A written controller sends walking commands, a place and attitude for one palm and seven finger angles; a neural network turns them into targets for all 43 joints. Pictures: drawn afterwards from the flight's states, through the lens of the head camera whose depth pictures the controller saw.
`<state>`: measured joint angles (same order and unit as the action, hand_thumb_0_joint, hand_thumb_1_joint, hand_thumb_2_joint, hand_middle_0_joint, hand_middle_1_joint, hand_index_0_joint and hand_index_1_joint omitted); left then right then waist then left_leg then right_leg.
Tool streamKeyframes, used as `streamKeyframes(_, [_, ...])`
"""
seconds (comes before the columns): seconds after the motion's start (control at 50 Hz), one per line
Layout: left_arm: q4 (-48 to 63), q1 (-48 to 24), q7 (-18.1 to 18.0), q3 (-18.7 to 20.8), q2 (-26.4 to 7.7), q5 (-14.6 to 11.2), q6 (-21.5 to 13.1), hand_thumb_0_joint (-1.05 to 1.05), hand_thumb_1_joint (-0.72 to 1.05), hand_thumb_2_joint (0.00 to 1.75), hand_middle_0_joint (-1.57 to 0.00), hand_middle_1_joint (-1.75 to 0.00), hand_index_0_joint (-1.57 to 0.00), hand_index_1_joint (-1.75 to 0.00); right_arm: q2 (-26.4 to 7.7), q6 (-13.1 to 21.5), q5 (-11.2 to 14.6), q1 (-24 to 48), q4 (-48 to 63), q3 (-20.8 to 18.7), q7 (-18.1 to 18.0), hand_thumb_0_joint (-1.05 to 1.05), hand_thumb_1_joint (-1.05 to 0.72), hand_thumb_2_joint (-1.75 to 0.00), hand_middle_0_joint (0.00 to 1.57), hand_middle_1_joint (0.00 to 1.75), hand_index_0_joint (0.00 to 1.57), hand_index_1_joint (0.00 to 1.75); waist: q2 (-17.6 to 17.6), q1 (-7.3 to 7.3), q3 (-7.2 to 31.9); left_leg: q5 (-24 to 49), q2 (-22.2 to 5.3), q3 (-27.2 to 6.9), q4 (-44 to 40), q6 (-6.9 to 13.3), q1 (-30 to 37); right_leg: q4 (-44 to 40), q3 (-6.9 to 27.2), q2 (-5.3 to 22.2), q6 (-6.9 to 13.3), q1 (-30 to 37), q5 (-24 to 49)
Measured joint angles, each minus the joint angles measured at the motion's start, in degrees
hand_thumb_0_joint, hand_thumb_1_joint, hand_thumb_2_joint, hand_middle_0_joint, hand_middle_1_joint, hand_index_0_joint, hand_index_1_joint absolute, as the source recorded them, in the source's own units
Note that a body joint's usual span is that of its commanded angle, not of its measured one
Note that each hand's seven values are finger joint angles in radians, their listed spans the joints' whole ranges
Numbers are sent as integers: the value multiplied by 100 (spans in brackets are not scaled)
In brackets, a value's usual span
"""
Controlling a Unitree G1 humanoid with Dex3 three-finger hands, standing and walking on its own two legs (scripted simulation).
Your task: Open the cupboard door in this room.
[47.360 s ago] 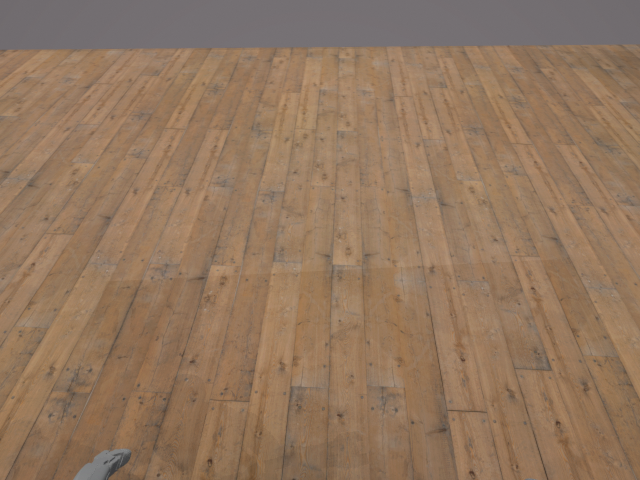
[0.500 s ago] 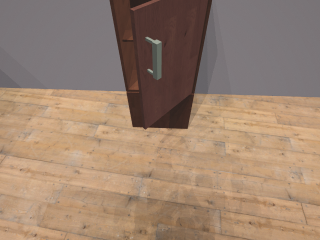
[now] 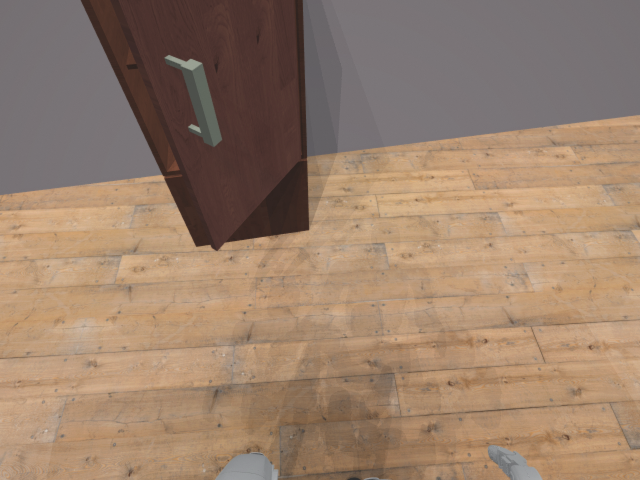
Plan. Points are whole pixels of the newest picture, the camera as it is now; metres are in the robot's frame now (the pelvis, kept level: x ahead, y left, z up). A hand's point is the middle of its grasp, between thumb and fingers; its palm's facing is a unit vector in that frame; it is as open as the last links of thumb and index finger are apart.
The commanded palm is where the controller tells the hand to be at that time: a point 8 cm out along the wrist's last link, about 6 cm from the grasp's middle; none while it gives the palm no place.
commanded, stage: walk to a spot facing it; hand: left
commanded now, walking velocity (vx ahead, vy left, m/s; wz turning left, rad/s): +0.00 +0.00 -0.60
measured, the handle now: (193, 102) +0.65 +0.27 +0.06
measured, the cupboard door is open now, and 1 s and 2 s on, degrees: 48 48 48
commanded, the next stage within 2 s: none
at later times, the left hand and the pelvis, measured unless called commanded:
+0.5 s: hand (198, 460) +0.15 +0.19 -0.17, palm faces -0.27 -0.92 -0.29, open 7.4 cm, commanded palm none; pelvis +0.01 +0.00 -0.01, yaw -17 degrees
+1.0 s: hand (279, 395) +0.24 +0.09 -0.16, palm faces -0.54 -0.80 -0.26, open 7.4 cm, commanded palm none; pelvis +0.05 -0.04 -0.01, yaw -35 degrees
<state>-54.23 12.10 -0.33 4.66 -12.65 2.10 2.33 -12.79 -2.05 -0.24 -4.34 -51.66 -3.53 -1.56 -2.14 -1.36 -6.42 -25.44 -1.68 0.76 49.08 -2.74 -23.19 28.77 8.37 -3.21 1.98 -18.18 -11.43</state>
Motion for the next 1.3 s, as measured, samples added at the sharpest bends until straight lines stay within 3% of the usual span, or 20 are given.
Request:
streamKeyframes(0.08, [41,62,27,16,-26,-39,60,0,90,90,-21,-30,-21,-30,-17,117,20,42,152,54,-34,0,-91,-90,20,30,20,30,15,-15,165,544,34,-78,-1588,96,624,202,195,-172,-126,-167,-75])
streamKeyframes(0.14, [77,-94,101,37,-124,-82,136,1,90,90,-21,-30,-20,-30,-1,194,-91,-77,175,94,-91,0,-91,-90,20,30,20,30,38,10,126,931,-92,-72,-1730,108,687,1562,-164,-148,-267,-671,-1293])
streamKeyframes(0.22, [236,-283,196,108,-265,-56,128,1,91,90,-20,-30,-20,-30,85,143,-199,-348,113,179,-73,0,-91,-90,20,30,20,30,52,-58,20,854,-314,69,-1878,43,880,2760,-731,123,-410,-1035,-1642])
streamKeyframes(0.3, [370,-329,263,74,-275,-69,64,1,91,90,-20,-30,-20,-30,23,90,-216,-518,67,172,-42,0,-91,-90,20,30,20,30,275,-33,-73,723,-595,301,-1763,-72,963,1813,-1084,302,-379,-626,-1435])
streamKeyframes(0.34, [401,-282,283,47,-304,-75,4,0,91,90,-20,-30,-20,-30,-35,64,-173,-631,70,144,-13,0,-91,-90,20,30,20,30,331,10,-43,491,-694,438,-1418,-151,892,910,-1159,333,-291,-205,-715])
streamKeyframes(0.38, [383,-263,219,34,-328,-55,-95,0,91,90,-20,-30,-20,-30,-110,-13,-95,-649,37,93,3,0,-91,-90,20,30,20,30,312,40,-41,-75,-658,401,-470,-128,530,750,-962,337,-79,-163,-172])
streamKeyframes(0.44, [333,-265,116,-17,-224,-44,-70,0,91,90,-20,-30,-20,-30,-237,-144,-27,-528,-64,32,-9,1,-91,-90,20,30,20,30,367,98,-160,-548,-412,84,926,-65,-33,817,-790,249,-76,-118,-589])
streamKeyframes(0.48, [307,-216,66,-22,-201,-20,-15,0,91,90,-20,-30,-20,-30,-236,-160,-24,-468,-63,21,11,1,-91,-90,20,30,20,30,237,95,-151,-459,-281,123,1075,-68,-206,615,-573,240,-112,-72,-509])
streamKeyframes(0.6, [213,-131,59,-57,-200,-37,79,0,90,90,-21,-30,-20,-30,-143,33,0,-484,116,65,25,1,-91,-90,20,30,20,30,-59,179,17,473,-37,217,-1034,-45,297,451,-39,142,-241,-147,-335])
streamKeyframes(0.62, [234,-103,74,-68,-158,-66,113,0,90,90,-21,-30,-20,-30,-202,97,-22,-576,173,82,20,0,-91,-90,20,30,20,30,81,204,126,600,-134,98,-1589,60,458,616,-80,20,-234,-275,-484])
streamKeyframes(0.66, [213,-229,113,-62,-200,-96,174,1,90,90,-21,-30,-20,-30,-147,167,-94,-634,127,98,-27,0,-91,-90,20,30,20,30,57,227,96,842,-196,147,-1465,138,399,1521,-233,36,-271,-611,-1342])
streamKeyframes(0.74, [282,-432,224,27,-275,-64,167,1,91,90,-20,-30,-20,-30,-4,152,-200,-886,38,210,-17,0,-91,-90,20,30,20,30,46,190,72,868,-416,313,-1659,71,627,2776,-743,214,-372,-960,-1708])
streamKeyframes(0.8, [370,-521,286,24,-241,-76,128,1,91,90,-20,-30,-20,-30,-3,130,-233,-1022,-17,236,-5,0,-91,-90,20,30,20,30,192,170,85,909,-611,450,-1844,-24,776,2390,-1067,345,-385,-769,-1695])
streamKeyframes(0.86, [400,-487,349,-15,-212,-79,49,1,91,90,-20,-30,-20,-30,-67,121,-221,-1143,-49,219,46,0,-91,-90,20,30,20,30,347,203,176,718,-808,641,-1671,-148,822,1212,-1288,367,-307,-217,-1470])
streamKeyframes(0.9, [423,-398,341,-27,-256,-53,-88,0,91,90,-20,-30,-20,-30,-101,82,-162,-1214,-76,177,87,0,-91,-90,20,30,20,30,290,184,290,64,-805,693,-917,-147,592,494,-1164,389,-133,49,-845])
streamKeyframes(0.94, [348,-358,256,-44,-171,-72,-185,0,91,90,-20,-30,-20,-30,-182,-35,-123,-1074,-185,120,115,1,-91,-90,20,30,20,30,387,201,199,-437,-650,296,338,-101,166,718,-1096,294,-29,55,-728])
streamKeyframes(1.0, [255,-97,162,-70,-75,-64,-252,0,91,90,-20,-30,-20,-30,-212,-43,-113,-891,-202,61,186,1,-91,-90,20,30,20,30,326,170,209,-146,-438,187,1162,-121,-349,352,-884,256,4,358,-764])
streamKeyframes(1.16, [-133,506,184,-81,-35,-36,-314,0,90,90,-21,-30,-20,-30,-51,227,-80,-320,173,37,268,1,-91,-90,20,30,20,30,-47,-25,191,728,-149,228,-734,-121,-339,-322,-160,267,-106,970,-717])
streamKeyframes(1.22, [-222,733,209,-50,13,-65,-256,1,90,90,-21,-30,-21,-30,-118,451,-118,-332,313,109,222,1,-91,-90,20,30,20,30,109,-45,347,965,-197,174,-1825,54,181,458,-96,95,-128,795,-1256])
streamKeyframes(1.3, [-330,495,256,35,-150,-45,-140,1,91,90,-21,-30,-20,-30,75,575,-225,-534,273,200,125,0,-91,-90,20,30,20,30,-41,35,307,941,-288,425,-1432,209,364,3246,-571,245,-74,-330,-1643])
